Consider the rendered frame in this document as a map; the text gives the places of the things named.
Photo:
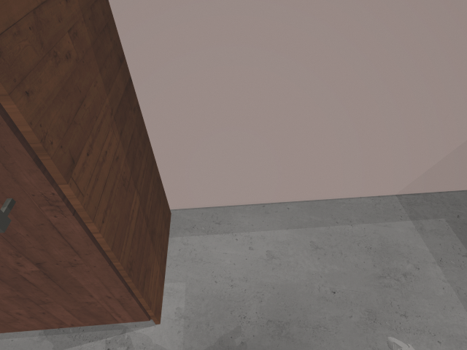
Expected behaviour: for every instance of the handle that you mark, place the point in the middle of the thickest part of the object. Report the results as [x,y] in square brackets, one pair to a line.
[4,212]

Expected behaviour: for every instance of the wardrobe door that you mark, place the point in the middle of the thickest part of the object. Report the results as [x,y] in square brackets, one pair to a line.
[53,272]

